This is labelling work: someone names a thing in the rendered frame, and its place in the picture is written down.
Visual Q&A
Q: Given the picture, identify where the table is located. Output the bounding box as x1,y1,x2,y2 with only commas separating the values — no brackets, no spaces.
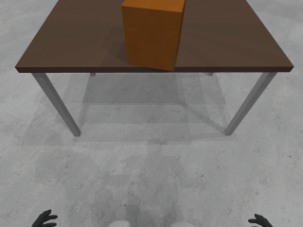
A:
15,0,294,137

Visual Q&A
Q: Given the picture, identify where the carton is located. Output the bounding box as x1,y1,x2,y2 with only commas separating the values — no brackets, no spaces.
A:
121,0,187,71

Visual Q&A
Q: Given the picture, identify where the right robot hand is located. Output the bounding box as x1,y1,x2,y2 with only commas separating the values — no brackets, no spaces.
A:
248,214,273,227

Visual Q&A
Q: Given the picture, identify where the left robot hand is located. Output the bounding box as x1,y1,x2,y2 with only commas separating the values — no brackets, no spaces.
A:
31,209,58,227

